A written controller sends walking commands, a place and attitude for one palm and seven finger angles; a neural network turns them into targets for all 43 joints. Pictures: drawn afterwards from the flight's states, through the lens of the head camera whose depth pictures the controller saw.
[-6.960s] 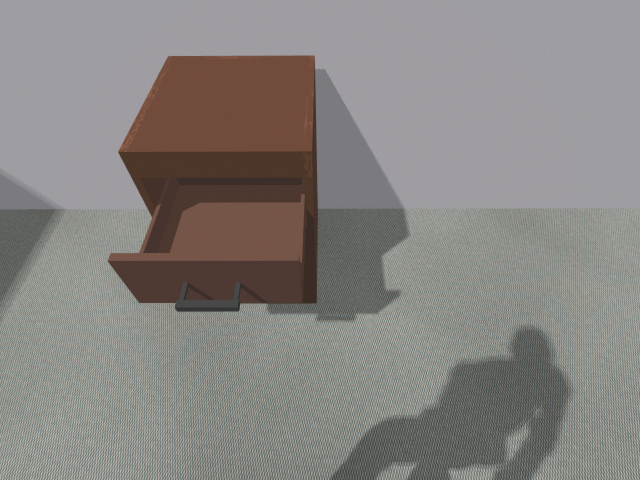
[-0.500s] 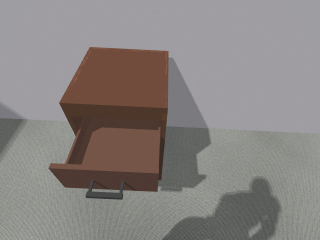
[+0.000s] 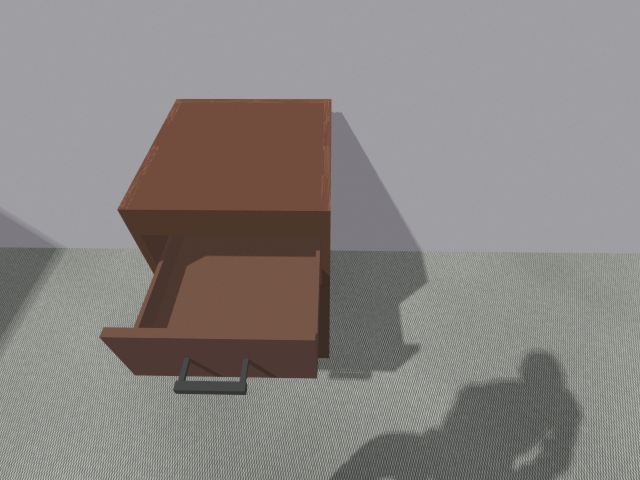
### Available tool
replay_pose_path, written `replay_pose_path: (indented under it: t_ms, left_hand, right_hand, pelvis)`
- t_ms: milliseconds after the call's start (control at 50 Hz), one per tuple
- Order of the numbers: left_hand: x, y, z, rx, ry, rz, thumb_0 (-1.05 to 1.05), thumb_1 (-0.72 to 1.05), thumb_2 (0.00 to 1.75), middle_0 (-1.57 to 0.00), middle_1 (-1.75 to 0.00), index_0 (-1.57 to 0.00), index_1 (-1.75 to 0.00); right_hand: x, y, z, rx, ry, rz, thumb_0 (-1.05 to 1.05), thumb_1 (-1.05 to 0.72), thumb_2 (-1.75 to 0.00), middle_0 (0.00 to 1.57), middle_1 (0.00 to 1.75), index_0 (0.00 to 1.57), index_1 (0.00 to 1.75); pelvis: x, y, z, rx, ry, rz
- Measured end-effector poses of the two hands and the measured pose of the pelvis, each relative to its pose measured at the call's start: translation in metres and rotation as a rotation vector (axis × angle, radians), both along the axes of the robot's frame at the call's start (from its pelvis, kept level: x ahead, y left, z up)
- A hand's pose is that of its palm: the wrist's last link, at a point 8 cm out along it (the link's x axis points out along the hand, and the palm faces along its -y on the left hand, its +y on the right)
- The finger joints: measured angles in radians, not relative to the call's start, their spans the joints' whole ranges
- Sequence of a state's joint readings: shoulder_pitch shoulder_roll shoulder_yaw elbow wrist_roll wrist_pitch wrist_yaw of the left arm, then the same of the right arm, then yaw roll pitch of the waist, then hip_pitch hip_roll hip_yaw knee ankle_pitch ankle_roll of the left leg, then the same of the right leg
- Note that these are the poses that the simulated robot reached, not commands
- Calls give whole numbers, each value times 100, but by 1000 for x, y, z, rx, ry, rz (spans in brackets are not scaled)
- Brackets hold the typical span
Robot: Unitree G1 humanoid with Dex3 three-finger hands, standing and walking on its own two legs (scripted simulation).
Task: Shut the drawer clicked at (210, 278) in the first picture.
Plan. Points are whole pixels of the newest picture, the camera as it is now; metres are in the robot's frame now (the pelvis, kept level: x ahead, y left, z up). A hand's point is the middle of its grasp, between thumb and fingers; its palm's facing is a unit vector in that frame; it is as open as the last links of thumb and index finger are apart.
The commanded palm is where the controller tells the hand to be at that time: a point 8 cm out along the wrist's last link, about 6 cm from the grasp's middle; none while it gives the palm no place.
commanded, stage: look again from close up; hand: left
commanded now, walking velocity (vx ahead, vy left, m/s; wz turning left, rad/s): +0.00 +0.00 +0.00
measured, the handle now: (213, 376) +0.34 +0.23 -0.24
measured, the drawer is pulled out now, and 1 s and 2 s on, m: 0.24 0.24 0.24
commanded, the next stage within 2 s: raise the hand and make a fist in 0.48 s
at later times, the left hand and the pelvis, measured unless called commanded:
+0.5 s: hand out of the picture +0.01 +0.14 -0.17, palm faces +0.02 -0.98 -0.19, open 7.3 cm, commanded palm none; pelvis +0.02 -0.03 +0.00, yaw +0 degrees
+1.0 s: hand (242, 468) +0.16 +0.11 -0.08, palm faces +0.00 -1.00 +0.05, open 5.9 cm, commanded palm +0.12 +0.20 -0.09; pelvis -0.03 -0.03 -0.09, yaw +1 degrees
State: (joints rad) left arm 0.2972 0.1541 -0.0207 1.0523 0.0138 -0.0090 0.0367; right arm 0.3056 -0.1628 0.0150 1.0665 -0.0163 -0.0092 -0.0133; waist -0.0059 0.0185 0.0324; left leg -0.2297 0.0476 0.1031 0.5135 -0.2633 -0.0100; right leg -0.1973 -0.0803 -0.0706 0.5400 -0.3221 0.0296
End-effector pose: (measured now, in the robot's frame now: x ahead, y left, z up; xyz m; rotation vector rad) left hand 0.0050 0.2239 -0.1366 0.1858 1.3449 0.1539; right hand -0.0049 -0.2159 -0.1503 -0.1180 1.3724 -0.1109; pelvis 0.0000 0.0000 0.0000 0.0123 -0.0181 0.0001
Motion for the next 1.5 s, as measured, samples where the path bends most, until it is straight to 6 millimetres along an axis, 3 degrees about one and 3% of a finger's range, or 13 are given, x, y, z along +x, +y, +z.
replay_pose_path:
  t_ms: [620, 680, 740, 800, 860, 960, 1020, 1080, 1180, 1240, 1300, 1400, 1500]
  left_hand:
    - [2, -40, 2, -22, 35, 54, 2, 93, 90, -20, -30, -20, -30]
    - [47, -16, 43, 75, -291, 94, 6, 98, 90, -21, -31, -22, -31]
    - [103, -8, 87, 100, -620, 89, 6, 98, 90, -23, -34, -24, -34]
    - [154, -18, 113, 44, -921, 16, 4, 96, 90, -27, -38, -27, -38]
    - [179, -40, 114, -97, -1154, -45, 3, 95, 90, -31, -43, -31, -43]
    - [154, -61, 76, -243, -1304, -130, 1, 92, 90, -40, -53, -41, -53]
    - [122, -51, 45, -213, -1249, -102, 1, 91, 90, -47, -59, -47, -59]
    - [97, -33, 30, -136, -1219, -73, 1, 91, 90, -53, -66, -53, -66]
    - [96, -12, 46, -63, -1362, -131, 2, 90, 90, -63, -76, -63, -76]
    - [114, -16, 52, -128, -1425, -205, 2, 91, 90, -68, -83, -69, -83]
    - [132, -25, 39, -235, -1353, -245, 1, 91, 90, -74, -89, -75, -89]
    - [133, -23, 16, -272, -1170, -181, 1, 90, 90, -84, -100, -85, -100]
    - [115, 0, 28, -140, -1232, -107, 2, 90, 90, -94, -111, -94, -111]
  right_hand:
    - [19, -35, 6, -28, 22, -2, 1, -92, -90, 20, 30, 20, 30]
    - [42, -47, 12, -78, -176, -2, 2, -92, -90, 20, 30, 21, 30]
    - [77, -59, 15, -110, -367, -7, 2, -92, -90, 20, 30, 21, 30]
    - [115, -68, 24, -140, -554, 15, 1, -92, -90, 20, 30, 20, 30]
    - [148, -74, 35, -166, -703, 55, 1, -91, -90, 20, 30, 20, 30]
    - [190, -72, 40, -184, -853, 140, 1, -91, -90, 20, 30, 20, 30]
    - [209, -63, 28, -172, -892, 178, 1, -91, -90, 20, 30, 20, 30]
    - [219, -45, 10, -141, -912, 214, 1, -91, -90, 20, 30, 20, 30]
    - [208, -11, -33, -69, -885, 249, 1, -91, -90, 20, 30, 20, 30]
    - [185, 4, -58, -30, -829, 230, 1, -90, -90, 20, 30, 21, 30]
    - [155, 9, -76, -16, -747, 174, 1, -90, -90, 21, 30, 21, 30]
    - [109, -1, -82, -60, -626, 74, 1, -90, -90, 21, 30, 21, 30]
    - [88, -16, -76, -131, -577, 66, 1, -90, -90, 21, 30, 21, 30]
  pelvis:
    - [16, -32, 3, -8, 11, -3]
    - [15, -30, 1, -1, 17, 0]
    - [9, -26, -4, 1, 38, 28]
    - [-2, -24, -16, 4, 102, 38]
    - [-12, -26, -34, 12, 174, 21]
    - [-24, -30, -71, 10, 256, 16]
    - [-31, -31, -94, 3, 280, 23]
    - [-39, -30, -114, -14, 298, 32]
    - [-55, -26, -139, -51, 321, 40]
    - [-63, -22, -148, -65, 332, 38]
    - [-69, -17, -150, -69, 341, 31]
    - [-72, -8, -145, -64, 349, 18]
    - [-71, -1, -142, -65, 357, 14]
